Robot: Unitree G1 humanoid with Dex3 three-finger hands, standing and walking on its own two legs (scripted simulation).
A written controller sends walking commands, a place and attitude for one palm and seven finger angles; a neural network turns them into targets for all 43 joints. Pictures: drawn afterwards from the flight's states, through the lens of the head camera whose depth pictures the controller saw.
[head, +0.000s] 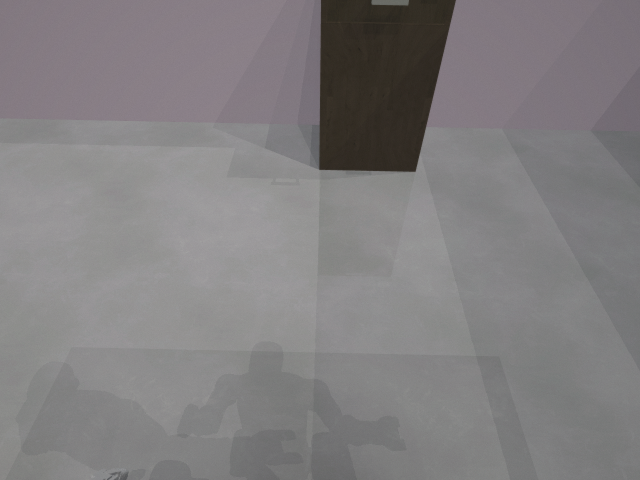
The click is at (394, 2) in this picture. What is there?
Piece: drawer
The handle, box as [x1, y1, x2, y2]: [371, 0, 408, 4]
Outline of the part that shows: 371,1 372,4 408,3 408,0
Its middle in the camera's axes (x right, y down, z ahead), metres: +0.25 -0.90 +1.44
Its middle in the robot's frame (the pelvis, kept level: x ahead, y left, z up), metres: +1.69 -0.18 +0.04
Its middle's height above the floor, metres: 0.81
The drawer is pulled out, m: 0.00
